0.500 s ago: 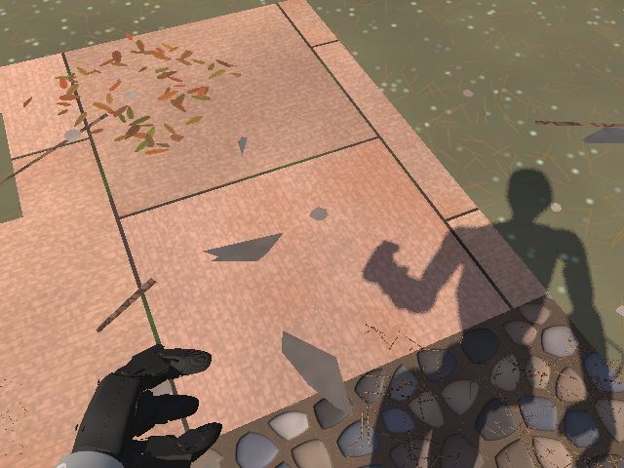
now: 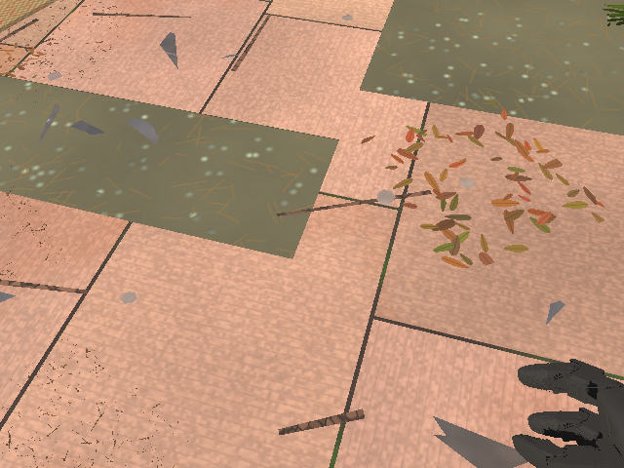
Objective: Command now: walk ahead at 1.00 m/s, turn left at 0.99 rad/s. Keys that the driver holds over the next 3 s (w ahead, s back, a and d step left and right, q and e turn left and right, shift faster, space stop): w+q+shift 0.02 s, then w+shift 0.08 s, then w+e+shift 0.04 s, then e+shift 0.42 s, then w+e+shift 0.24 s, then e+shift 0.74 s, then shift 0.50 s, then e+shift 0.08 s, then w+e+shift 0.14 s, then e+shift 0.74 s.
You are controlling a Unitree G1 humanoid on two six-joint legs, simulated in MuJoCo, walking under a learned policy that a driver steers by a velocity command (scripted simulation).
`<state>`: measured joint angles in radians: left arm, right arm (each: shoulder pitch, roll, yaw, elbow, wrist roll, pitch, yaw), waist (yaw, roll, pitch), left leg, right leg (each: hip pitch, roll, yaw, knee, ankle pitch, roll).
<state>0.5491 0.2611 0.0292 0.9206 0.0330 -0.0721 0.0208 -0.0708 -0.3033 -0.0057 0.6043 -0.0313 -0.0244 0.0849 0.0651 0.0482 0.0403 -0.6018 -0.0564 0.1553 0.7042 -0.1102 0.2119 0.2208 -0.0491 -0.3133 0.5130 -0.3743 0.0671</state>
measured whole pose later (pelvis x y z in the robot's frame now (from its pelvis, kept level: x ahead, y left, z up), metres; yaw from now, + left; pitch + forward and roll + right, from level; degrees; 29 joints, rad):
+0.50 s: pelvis +0.40 -0.03 +0.01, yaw -1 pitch -1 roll +0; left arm 0.26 0.28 0.04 0.77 0.01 -0.03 -0.02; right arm 0.23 -0.27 -0.03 0.79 -0.02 -0.07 -0.03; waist 0.01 -0.01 0.12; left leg -0.31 -0.11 0.01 1.38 -0.44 -0.01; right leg -0.50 0.13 -0.06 0.57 -0.05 -0.15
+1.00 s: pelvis +0.60 +0.00 +0.04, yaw -27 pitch +2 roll +0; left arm 0.36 0.35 0.11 0.74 0.02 0.02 -0.01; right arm 0.08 -0.32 -0.01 0.65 -0.01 -0.05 -0.04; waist 0.07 0.01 -0.02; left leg -0.34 -0.05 -0.14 0.42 -0.21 -0.03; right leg -0.23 0.27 0.42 0.52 -0.27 -0.08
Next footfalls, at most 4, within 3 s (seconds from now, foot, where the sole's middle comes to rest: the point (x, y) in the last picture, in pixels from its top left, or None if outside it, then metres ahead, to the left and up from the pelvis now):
0.02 left None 0.18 0.01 -0.74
0.42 right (379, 408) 0.59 -0.06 -0.74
1.00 left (324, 337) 0.75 0.06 -0.74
1.46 right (424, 370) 0.68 -0.16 -0.74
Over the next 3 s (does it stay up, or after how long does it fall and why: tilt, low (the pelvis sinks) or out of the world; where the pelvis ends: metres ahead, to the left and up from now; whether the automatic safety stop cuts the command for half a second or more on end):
stays up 0.75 -0.26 0.04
